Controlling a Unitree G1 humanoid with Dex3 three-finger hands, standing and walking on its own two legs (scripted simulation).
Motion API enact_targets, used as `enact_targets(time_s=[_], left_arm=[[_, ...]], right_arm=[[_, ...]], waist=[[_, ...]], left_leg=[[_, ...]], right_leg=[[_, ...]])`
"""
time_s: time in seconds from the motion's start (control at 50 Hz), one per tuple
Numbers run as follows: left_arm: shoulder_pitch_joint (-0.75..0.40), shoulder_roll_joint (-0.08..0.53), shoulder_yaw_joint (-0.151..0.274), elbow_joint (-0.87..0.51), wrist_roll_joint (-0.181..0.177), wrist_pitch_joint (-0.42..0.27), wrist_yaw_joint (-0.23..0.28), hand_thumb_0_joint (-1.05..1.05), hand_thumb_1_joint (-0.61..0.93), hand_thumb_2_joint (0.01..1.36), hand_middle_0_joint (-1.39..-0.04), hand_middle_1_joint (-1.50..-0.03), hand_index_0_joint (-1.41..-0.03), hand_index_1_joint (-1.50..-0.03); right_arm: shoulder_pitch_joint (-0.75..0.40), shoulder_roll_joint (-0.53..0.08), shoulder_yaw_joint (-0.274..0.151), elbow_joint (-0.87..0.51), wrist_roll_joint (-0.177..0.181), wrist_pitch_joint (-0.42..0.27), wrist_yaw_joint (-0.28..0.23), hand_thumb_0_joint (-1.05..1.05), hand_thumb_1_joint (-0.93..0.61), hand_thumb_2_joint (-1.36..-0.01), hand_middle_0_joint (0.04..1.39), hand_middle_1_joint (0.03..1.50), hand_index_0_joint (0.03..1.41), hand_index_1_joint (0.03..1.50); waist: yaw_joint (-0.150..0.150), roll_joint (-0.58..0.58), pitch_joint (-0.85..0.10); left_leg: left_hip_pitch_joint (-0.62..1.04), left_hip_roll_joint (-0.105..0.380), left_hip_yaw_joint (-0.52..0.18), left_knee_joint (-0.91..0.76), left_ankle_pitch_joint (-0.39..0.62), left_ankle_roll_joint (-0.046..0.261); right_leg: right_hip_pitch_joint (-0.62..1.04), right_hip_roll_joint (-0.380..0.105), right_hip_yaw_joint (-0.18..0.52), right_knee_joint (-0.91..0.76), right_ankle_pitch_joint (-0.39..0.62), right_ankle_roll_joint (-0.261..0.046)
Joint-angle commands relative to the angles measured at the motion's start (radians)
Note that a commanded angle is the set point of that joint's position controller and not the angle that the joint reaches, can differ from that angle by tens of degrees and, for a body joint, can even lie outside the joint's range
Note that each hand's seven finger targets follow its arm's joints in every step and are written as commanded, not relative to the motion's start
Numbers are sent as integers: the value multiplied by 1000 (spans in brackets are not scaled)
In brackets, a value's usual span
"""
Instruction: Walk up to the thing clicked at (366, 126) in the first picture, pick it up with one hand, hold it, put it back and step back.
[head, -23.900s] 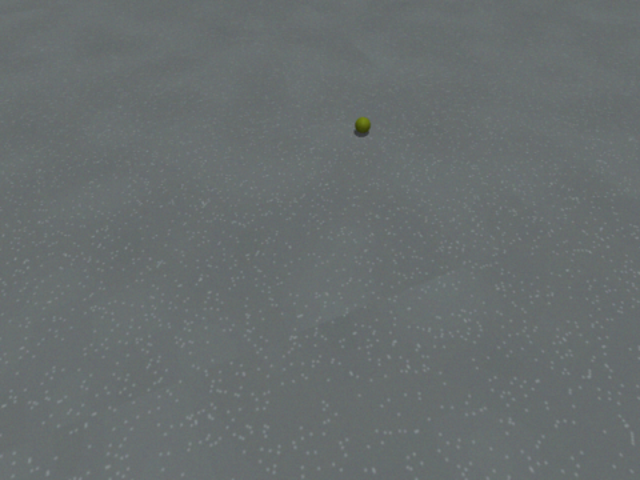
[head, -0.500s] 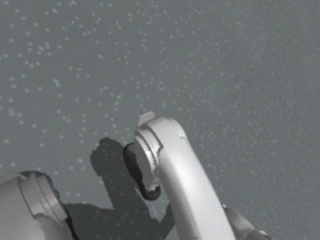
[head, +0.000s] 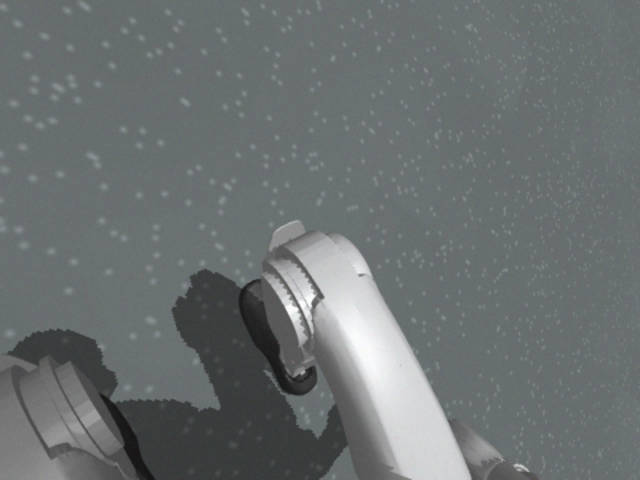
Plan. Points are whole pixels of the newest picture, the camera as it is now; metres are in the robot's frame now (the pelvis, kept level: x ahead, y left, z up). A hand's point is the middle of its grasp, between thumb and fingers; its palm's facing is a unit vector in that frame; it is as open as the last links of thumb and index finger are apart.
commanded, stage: close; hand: left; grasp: from above
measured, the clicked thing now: out of the picture +0.51 +0.32 -0.27
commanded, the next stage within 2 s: settle in 1.10 s
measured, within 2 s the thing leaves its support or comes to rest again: leaves its support in 1.46 s
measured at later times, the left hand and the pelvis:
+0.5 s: hand out of the picture +0.49 +0.32 -0.25, palm faces -0.43 -0.15 -0.89, open 10.6 cm; pelvis +0.00 +0.00 +0.00, yaw +0 degrees
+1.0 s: hand out of the picture +0.49 +0.32 -0.25, palm faces -0.43 -0.15 -0.89, open 10.4 cm; pelvis +0.00 +0.00 +0.00, yaw +0 degrees
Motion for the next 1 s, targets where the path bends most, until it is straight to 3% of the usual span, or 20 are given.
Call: enact_targets(time_s=[0.0,0.04,0.08,0.18,0.24,0.4,0.48,0.56,0.66,0.76,0.78,0.86,0.92,0.98], left_arm=[[-246,221,13,-144,-8,-9,37,0,-229,854,-245,-1003,-271,-975],[-255,206,-2,-148,-12,-11,38,0,-214,858,-251,-1005,-278,-977],[-259,182,-11,-150,-13,-13,31,0,-202,874,-264,-1016,-289,-989],[-249,187,-10,-163,-8,-21,33,0,-128,886,-322,-998,-344,-975],[-231,169,-36,-127,-7,-20,29,0,-99,862,-333,-1003,-362,-973],[-258,218,-5,-149,-3,-19,55,0,-19,818,-393,-957,-423,-925],[-250,204,-12,-130,-7,-18,57,0,24,780,-414,-950,-451,-912],[-262,226,-1,-152,-10,-17,58,0,80,805,-468,-941,-499,-908],[-242,183,-24,-107,-12,-10,51,0,148,768,-512,-919,-548,-882],[-247,217,-14,-152,-17,-11,47,0,196,756,-551,-898,-586,-861],[-242,209,-21,-108,-19,-8,51,0,207,749,-555,-905,-593,-865],[-235,209,-22,-111,-27,-14,40,0,255,772,-608,-890,-639,-858],[-245,236,-4,-154,-18,-13,34,0,295,765,-640,-874,-669,-843],[-230,209,-22,-141,-26,-14,25,0,344,772,-673,-879,-704,-846]], right_arm=[[230,-346,-96,34,-2,17,-7,0,-900,-903,199,300,199,300],[228,-347,-100,34,-1,21,-12,0,-899,-903,199,300,199,300],[232,-348,-98,33,-4,19,-10,0,-900,-903,199,300,199,300],[227,-347,-98,43,-3,23,-12,0,-898,-903,199,300,199,300],[221,-342,-90,36,-4,21,-11,0,-899,-902,199,300,199,300],[205,-358,-90,34,-2,13,-19,0,-899,-903,199,300,199,300],[200,-347,-89,32,-5,12,-17,0,-898,-902,199,300,199,300],[206,-350,-89,46,-5,9,-16,0,-899,-903,199,300,199,300],[211,-351,-88,48,-7,10,-14,0,-897,-902,199,300,199,300],[215,-349,-81,51,-3,11,-15,0,-896,-901,199,300,199,300],[213,-347,-77,44,-7,15,-17,0,-896,-902,199,300,199,300],[208,-360,-77,40,-4,16,-22,0,-899,-903,199,300,199,300],[216,-357,-76,38,-5,18,-24,0,-897,-902,199,300,199,300],[204,-357,-72,30,-6,18,-25,0,-896,-902,199,300,199,300]], waist=[[-60,619,-678],[-66,621,-688],[-78,605,-640],[-59,628,-659],[-75,596,-629],[-59,613,-645],[-69,598,-632],[-70,625,-660],[-84,610,-612],[-73,623,-654],[-76,587,-660],[-78,592,-612],[-70,613,-635],[-74,570,-605]], left_leg=[[544,57,93,-275,298,-7],[556,58,94,-275,295,-8],[526,54,95,-265,278,-5],[570,60,83,-277,306,-16],[551,57,91,-275,295,-9],[561,61,82,-276,277,-14],[526,60,87,-283,232,-8],[561,64,83,-282,271,-12],[540,62,83,-285,257,-11],[555,62,89,-270,305,-9],[531,61,89,-278,281,-5],[512,60,90,-274,258,-7],[536,61,92,-271,280,-9],[511,59,93,-266,248,-5]], right_leg=[[388,21,-157,-165,263,-104],[396,24,-157,-168,267,-102],[365,20,-159,-170,253,-102],[351,16,-161,-168,261,-104],[364,20,-157,-174,262,-99],[333,14,-160,-169,245,-105],[351,18,-157,-177,224,-102],[361,16,-156,-172,251,-100],[335,14,-158,-173,241,-101],[376,13,-152,-174,280,-96],[409,17,-155,-180,270,-97],[368,14,-157,-181,241,-103],[368,10,-152,-182,254,-102],[351,10,-153,-185,228,-100]])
